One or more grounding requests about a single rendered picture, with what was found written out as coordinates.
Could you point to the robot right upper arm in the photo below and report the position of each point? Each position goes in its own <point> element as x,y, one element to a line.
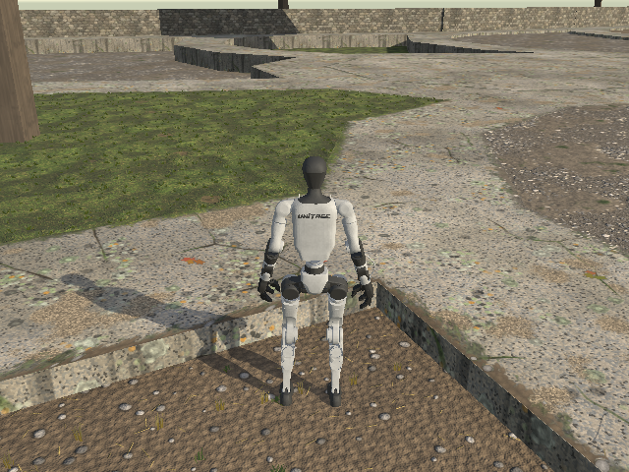
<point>345,208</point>

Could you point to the robot right hand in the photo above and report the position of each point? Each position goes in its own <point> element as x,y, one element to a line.
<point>368,294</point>

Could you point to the robot left upper arm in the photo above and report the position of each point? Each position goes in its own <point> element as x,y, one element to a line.
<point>279,221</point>

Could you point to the robot left hand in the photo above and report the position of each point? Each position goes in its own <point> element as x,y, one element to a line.
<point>263,286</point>

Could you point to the robot torso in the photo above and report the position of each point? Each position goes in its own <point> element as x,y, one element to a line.
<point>314,229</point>

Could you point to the right robot forearm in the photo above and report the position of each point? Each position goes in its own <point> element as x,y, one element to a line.
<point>360,264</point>

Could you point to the left robot thigh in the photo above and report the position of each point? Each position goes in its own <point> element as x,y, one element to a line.
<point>290,297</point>

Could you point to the left robot forearm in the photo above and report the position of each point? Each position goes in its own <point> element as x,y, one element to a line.
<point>269,263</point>

